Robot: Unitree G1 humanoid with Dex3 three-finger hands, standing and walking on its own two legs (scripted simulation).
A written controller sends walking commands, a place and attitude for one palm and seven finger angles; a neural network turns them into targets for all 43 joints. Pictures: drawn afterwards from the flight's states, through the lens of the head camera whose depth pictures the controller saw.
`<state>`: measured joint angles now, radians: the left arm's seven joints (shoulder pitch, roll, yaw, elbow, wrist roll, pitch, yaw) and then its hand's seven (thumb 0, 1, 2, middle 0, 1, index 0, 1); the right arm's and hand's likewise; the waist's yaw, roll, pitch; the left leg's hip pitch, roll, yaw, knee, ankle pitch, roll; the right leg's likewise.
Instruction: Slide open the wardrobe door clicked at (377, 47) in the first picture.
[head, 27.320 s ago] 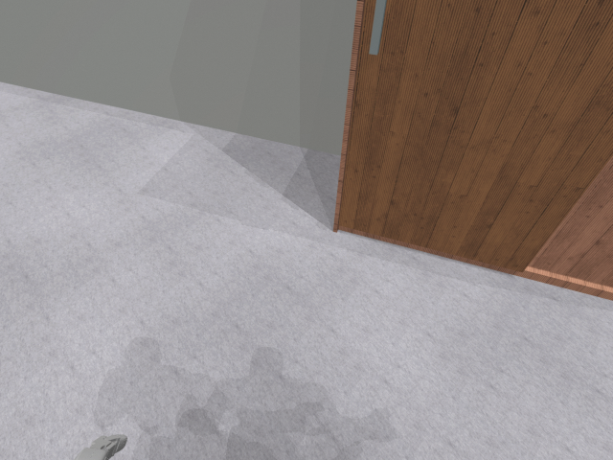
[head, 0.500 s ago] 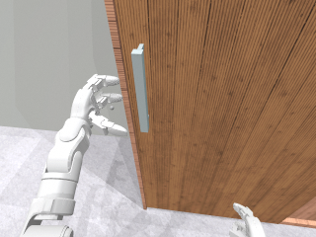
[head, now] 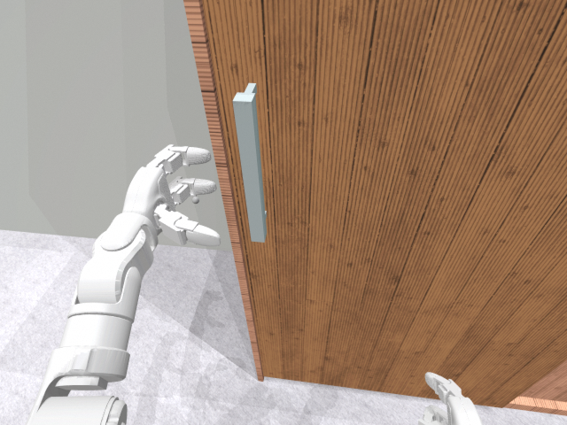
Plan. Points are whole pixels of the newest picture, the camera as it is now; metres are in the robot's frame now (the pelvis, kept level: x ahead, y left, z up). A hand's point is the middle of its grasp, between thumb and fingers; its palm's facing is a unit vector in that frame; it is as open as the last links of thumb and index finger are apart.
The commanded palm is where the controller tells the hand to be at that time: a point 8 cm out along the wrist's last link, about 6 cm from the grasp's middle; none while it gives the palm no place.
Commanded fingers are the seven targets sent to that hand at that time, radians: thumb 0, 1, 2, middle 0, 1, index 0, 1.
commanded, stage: move the hooked fingers beside the handle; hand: left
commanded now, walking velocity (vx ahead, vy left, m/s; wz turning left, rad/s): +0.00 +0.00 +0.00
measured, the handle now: (255, 170) +0.43 +0.07 +0.17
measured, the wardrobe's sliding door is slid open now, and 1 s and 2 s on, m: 0.00 0.00 0.00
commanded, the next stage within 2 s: none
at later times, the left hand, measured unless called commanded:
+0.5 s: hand (207, 211) +0.34 +0.12 +0.17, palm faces -0.10 -1.00 -0.03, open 14.0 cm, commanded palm +0.34 +0.19 +0.18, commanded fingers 0.00 -0.50 0.30 -0.30 -1.20 -0.30 -1.20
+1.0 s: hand (198, 184) +0.36 +0.13 +0.20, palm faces -0.07 -1.00 -0.02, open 14.0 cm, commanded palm +0.33 +0.19 +0.17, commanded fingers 0.00 -0.50 0.30 -0.30 -1.20 -0.30 -1.20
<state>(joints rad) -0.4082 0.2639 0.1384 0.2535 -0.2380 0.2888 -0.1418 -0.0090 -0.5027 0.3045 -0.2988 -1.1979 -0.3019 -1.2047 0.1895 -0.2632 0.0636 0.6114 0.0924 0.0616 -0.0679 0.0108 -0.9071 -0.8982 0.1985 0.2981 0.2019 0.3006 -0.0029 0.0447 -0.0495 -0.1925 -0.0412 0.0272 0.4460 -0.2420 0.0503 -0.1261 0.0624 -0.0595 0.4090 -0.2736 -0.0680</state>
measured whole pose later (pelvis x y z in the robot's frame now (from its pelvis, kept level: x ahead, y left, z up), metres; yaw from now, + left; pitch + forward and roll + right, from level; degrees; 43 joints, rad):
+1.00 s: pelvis -0.01 +0.00 +0.00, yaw +0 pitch -2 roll +0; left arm -0.48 0.26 0.12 0.28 -0.24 0.25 -0.12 -0.01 -0.50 0.30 -0.30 -1.20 -0.31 -1.21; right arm 0.18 -0.25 0.08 0.65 0.09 0.06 -0.07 0.01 -0.91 -0.90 0.20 0.30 0.20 0.30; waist 0.00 0.04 -0.06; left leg -0.19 -0.04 0.02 0.44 -0.23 0.05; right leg -0.12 0.06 -0.07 0.41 -0.26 -0.07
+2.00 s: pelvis +0.00 +0.00 +0.00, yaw +1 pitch -1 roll +0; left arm -0.39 0.24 0.10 0.13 -0.23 0.16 -0.12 -0.01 -0.50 0.30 -0.30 -1.20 -0.30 -1.20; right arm 0.20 -0.26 0.06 0.65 0.08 0.03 -0.07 0.01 -0.91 -0.90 0.20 0.30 0.20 0.30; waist 0.01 0.04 -0.05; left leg -0.18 -0.05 0.02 0.44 -0.25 0.05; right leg -0.11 0.06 -0.07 0.41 -0.28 -0.07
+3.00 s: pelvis -0.01 +0.00 +0.00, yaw +0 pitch -2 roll +0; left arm -0.47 0.17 0.05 0.23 -0.23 0.26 -0.05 -0.01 -0.50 0.30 -0.30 -1.20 -0.30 -1.20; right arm 0.17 -0.25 0.07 0.63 0.07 0.06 -0.06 0.01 -0.91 -0.90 0.20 0.30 0.20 0.30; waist 0.00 0.05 -0.02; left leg -0.17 -0.05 0.02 0.42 -0.22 0.05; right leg -0.11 0.06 -0.06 0.39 -0.26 -0.07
